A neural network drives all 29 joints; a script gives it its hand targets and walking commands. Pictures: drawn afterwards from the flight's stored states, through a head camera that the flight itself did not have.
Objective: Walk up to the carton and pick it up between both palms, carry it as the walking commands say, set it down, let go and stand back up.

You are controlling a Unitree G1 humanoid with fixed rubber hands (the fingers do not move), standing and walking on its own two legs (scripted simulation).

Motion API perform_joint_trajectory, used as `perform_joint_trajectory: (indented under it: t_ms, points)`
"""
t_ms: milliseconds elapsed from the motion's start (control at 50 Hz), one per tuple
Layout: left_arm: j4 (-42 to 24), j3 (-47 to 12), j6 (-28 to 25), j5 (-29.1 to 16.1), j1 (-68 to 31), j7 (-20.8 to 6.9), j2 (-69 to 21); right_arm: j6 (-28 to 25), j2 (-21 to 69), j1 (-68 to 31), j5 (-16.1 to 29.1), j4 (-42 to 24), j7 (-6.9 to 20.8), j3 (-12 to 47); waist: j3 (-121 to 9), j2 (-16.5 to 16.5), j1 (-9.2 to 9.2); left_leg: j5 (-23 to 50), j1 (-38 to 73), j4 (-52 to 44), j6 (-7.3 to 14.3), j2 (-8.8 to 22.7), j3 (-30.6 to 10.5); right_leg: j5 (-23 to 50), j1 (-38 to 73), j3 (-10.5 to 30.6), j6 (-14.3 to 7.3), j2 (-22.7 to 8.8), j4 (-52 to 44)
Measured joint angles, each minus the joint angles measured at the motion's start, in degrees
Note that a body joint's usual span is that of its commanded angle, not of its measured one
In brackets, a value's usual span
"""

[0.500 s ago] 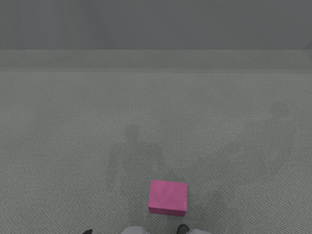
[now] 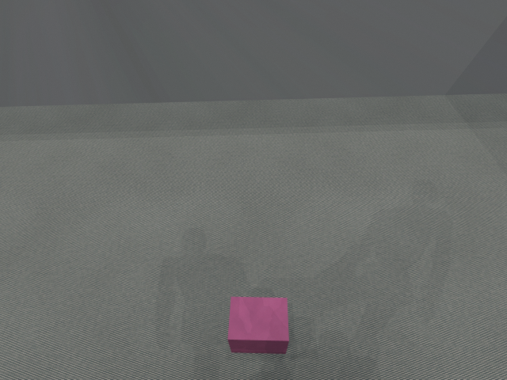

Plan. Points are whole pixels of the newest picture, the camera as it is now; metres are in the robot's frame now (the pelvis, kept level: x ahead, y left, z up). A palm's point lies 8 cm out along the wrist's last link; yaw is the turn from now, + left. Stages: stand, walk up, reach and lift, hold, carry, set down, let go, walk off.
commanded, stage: walk up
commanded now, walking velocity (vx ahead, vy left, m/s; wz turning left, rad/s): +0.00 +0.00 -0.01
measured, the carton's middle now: (258, 325) +0.41 +0.03 -0.69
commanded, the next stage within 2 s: stand in 0.28 s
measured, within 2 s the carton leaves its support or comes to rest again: neither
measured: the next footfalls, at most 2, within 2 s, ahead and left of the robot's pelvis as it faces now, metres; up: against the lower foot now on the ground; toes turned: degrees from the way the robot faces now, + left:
none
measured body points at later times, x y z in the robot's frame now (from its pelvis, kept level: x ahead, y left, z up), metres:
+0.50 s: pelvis +0.00 -0.02 +0.00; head +0.01 -0.02 +0.45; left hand +0.02 +0.21 -0.16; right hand +0.00 -0.25 -0.16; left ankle +0.01 +0.14 -0.74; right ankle -0.03 -0.14 -0.74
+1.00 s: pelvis -0.03 +0.00 -0.05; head +0.10 +0.01 +0.38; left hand +0.16 +0.21 -0.17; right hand +0.16 -0.22 -0.18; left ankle +0.01 +0.14 -0.74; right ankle -0.03 -0.14 -0.74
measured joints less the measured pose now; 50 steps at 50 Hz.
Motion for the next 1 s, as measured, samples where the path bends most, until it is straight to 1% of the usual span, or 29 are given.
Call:
perform_joint_trajectory:
  t_ms: [40,80,160,280,480,500,540,580,620,660,700,740,780,860,920,980,1000]
  points:
    - [0.71,-0.66,-0.76,0.20,0.31,-0.17,-1.41,0.02,0.34,0.36,0.45,0.63,0.04,0.09,0.18,1.30,-0.35,1.28,1.31,-2.25,-0.25,0.18,-0.38,0.00,0.21,-0.14,-0.86,0.43,0.27]
    - [1.03,-1.28,-1.36,0.22,0.30,-0.13,-2.38,0.00,0.64,0.68,0.56,1.18,0.12,0.07,0.26,2.08,-0.36,2.18,2.13,-3.69,-0.68,0.21,-0.58,0.26,0.60,-0.34,-1.24,0.54,-0.04]
    - [1.34,-1.87,-2.11,0.01,0.20,0.17,-3.35,-0.12,1.23,0.58,0.57,2.35,0.19,0.06,0.24,2.70,-0.07,2.82,2.74,-4.72,-1.26,0.51,-0.81,0.50,0.93,-0.53,-1.64,0.90,-0.38]
    - [1.67,-1.91,-2.30,-0.18,0.70,0.40,-3.50,-0.17,1.83,0.28,0.43,3.57,-0.13,-0.05,-0.21,2.30,0.35,2.74,2.79,-4.78,-1.68,0.83,-1.13,0.25,0.99,-0.75,-2.03,1.24,-0.29]
    - [2.29,-1.61,-2.04,-0.41,1.64,0.74,-2.54,-0.36,2.09,-0.55,0.30,3.52,-0.64,0.01,-0.06,1.18,0.41,1.60,1.84,-3.04,-1.71,1.00,-1.45,-0.46,0.51,-0.95,-2.02,1.33,0.64]
    - [-1.78,-2.85,-0.43,-0.94,2.46,0.61,-2.04,0.99,1.71,-0.40,1.71,0.66,-0.63,1.82,-1.27,0.97,0.54,0.80,-0.62,-1.42,-1.37,0.75,-1.68,-1.25,-2.25,-0.73,-1.96,1.23,2.69]
    - [-11.09,-3.55,4.36,-2.21,0.50,0.25,-0.79,5.36,0.94,-3.35,4.46,-7.02,-0.79,2.98,-2.34,0.63,0.57,-1.06,-7.20,4.02,-0.26,0.00,-2.90,-3.59,-9.28,-0.62,-1.92,0.91,9.29]
    - [-16.99,-3.53,11.66,-3.22,-4.92,-0.12,0.72,11.95,-0.15,-9.14,5.43,-13.10,-0.91,3.25,-2.77,-0.09,0.46,-1.99,-11.98,7.59,0.20,-0.86,-3.29,-4.96,-14.63,-0.64,-1.71,0.05,14.21]
    - [-21.44,-3.36,20.44,-4.09,-10.57,-0.37,1.96,20.51,-1.06,-15.31,5.90,-17.44,-0.85,3.12,-3.29,-0.77,0.41,-1.98,-15.40,9.23,0.02,-1.77,-3.41,-5.87,-18.63,-0.35,-1.38,-0.74,17.20]
    - [-25.15,-2.36,27.36,-3.65,-14.27,-0.42,2.01,28.00,-1.06,-19.45,5.39,-20.67,-0.39,2.07,-3.69,-1.00,0.47,-1.72,-17.39,9.43,-0.20,-2.36,-3.49,-5.70,-20.83,-0.11,-1.13,-1.20,17.92]
    - [-28.12,-1.12,31.54,-2.72,-15.19,-0.54,0.99,32.57,-0.28,-20.87,4.20,-23.37,0.51,1.15,-4.10,-0.91,0.79,-1.24,-18.18,8.42,-0.12,-2.48,-3.40,-5.63,-21.67,0.20,-0.93,-1.17,16.84]
    - [-30.89,-0.37,33.15,-1.83,-13.39,-0.74,-0.62,34.14,0.97,-20.10,2.85,-25.65,1.70,0.50,-4.65,-0.91,1.14,-0.71,-18.46,6.92,0.18,-2.42,-2.99,-4.73,-22.12,0.91,-0.64,-0.95,15.11]
    - [-33.45,0.18,32.76,-0.57,-10.48,-0.97,-2.60,33.55,2.34,-18.34,1.01,-27.32,3.03,-0.62,-5.02,-0.87,1.25,-0.41,-19.18,6.15,0.39,-2.44,-2.72,-4.12,-22.96,1.95,-0.69,-0.65,14.17]
    - [-37.16,1.15,28.82,1.64,-6.86,-1.17,-6.05,29.16,4.25,-15.44,-2.20,-29.96,4.94,-3.47,-5.24,-0.41,1.46,-1.49,-24.32,9.46,0.43,-2.36,-2.86,-4.85,-27.80,2.86,-0.19,-0.29,16.78]
    - [-38.16,2.13,25.19,2.36,-7.27,-1.24,-7.22,25.18,4.53,-15.20,-3.31,-31.34,5.23,-5.06,-5.62,0.06,1.55,-2.89,-30.28,14.28,0.36,-2.28,-3.64,-6.09,-33.49,2.97,0.03,0.07,21.16]
    - [-38.50,3.05,22.54,2.53,-9.25,-1.47,-7.24,22.43,4.07,-16.07,-2.98,-32.53,4.87,-5.39,-6.12,0.21,1.51,-3.97,-35.79,18.75,0.22,-2.41,-4.36,-7.28,-38.96,3.05,0.18,0.27,25.78]
    - [-38.72,3.25,22.10,2.46,-9.90,-1.55,-7.09,22.01,3.83,-16.44,-2.68,-33.00,4.67,-5.28,-6.22,0.32,1.58,-2.24,-37.16,19.85,0.14,-2.48,-4.78,-7.62,-40.44,3.05,0.22,0.43,27.21]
